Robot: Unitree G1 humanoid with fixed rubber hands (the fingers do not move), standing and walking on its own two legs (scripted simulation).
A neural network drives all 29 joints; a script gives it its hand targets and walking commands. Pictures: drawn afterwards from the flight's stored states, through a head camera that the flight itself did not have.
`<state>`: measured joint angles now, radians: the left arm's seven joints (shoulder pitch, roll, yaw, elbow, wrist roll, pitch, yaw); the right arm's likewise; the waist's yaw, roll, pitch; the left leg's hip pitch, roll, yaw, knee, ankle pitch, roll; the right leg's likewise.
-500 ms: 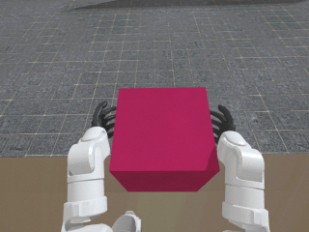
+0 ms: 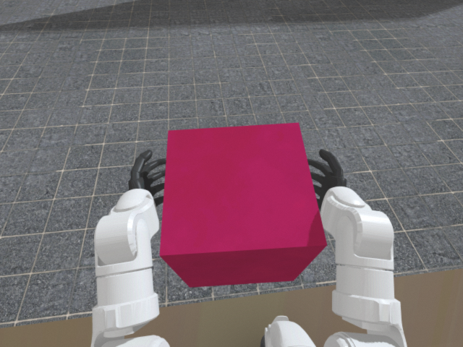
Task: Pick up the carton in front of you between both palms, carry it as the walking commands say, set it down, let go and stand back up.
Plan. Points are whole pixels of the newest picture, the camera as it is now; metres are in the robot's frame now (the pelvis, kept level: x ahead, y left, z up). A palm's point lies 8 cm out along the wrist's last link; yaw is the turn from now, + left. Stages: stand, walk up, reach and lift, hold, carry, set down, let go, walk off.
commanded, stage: carry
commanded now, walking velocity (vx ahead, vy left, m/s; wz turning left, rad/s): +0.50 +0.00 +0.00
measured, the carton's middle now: (238, 214) +0.34 -0.01 +0.03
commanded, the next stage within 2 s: none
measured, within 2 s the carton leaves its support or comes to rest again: neither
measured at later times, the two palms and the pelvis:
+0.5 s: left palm (163, 108) +0.58 +0.14 +0.08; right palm (295, 106) +0.60 -0.16 +0.07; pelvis +0.34 -0.03 -0.01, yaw +3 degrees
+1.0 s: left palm (160, 41) +0.89 +0.18 +0.08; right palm (265, 42) +0.88 -0.12 +0.08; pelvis +0.66 +0.03 -0.02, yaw +0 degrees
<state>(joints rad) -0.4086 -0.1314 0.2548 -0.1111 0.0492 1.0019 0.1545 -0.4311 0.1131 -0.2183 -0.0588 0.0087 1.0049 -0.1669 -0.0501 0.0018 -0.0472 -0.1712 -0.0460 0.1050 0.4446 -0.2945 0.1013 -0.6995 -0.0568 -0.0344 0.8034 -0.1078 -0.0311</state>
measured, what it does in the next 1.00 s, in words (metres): walks ahead: right foot, then left foot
